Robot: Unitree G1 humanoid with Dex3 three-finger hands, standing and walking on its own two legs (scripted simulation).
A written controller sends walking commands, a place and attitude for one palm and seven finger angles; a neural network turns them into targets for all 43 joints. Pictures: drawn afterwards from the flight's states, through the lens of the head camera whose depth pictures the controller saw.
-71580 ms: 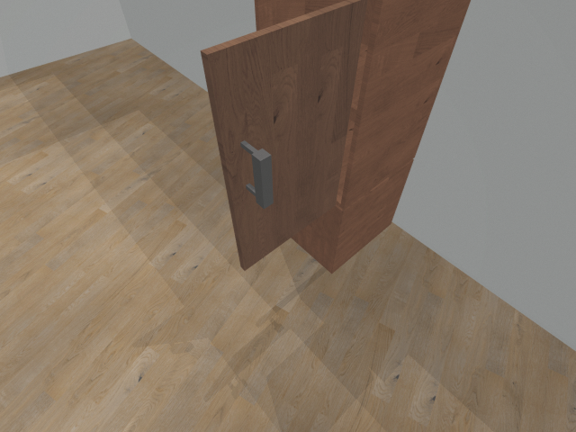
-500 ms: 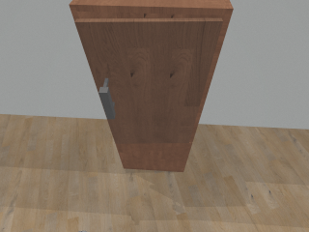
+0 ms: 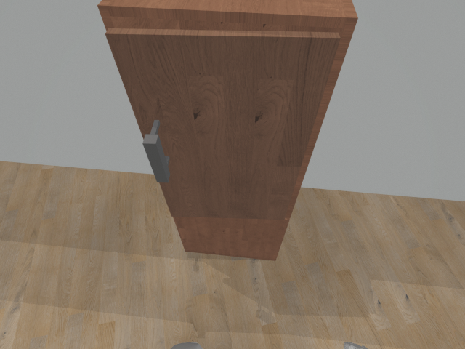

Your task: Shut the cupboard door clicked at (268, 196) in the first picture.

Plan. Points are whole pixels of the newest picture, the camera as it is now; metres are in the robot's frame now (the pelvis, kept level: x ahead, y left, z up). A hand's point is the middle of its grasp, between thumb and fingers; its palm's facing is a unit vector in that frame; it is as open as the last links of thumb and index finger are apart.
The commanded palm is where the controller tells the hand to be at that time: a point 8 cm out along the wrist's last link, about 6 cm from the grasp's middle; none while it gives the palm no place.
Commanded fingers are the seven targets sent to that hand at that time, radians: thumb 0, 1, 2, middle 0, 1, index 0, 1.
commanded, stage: come to a stop and stand still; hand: left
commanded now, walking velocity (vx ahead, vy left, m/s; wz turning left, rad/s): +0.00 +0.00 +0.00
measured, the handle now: (159, 151) +0.48 +0.21 +0.01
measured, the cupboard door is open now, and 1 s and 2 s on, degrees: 4 4 4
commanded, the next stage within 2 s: look again from close up in 0.52 s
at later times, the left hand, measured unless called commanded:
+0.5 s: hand out of the picture -0.01 +0.15 -0.17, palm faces +0.01 -0.98 -0.21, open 7.4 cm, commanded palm none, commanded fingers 0.00 0.90 0.90 -0.20 -0.30 -0.20 -0.30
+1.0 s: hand out of the picture +0.02 +0.14 -0.17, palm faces +0.01 -0.98 -0.20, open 7.4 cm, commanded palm none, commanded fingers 0.00 0.90 0.90 -0.20 -0.30 -0.20 -0.30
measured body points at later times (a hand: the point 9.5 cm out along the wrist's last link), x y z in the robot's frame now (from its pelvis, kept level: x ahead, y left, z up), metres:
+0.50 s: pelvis -0.03 -0.03 +0.00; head -0.02 -0.03 +0.45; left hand -0.01 +0.20 -0.15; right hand -0.02 -0.26 -0.15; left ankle +0.03 +0.08 -0.73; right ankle -0.02 -0.13 -0.73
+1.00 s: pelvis +0.01 -0.04 +0.01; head +0.02 -0.03 +0.46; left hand +0.02 +0.19 -0.15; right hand +0.03 -0.27 -0.15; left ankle +0.03 +0.08 -0.73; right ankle -0.02 -0.13 -0.73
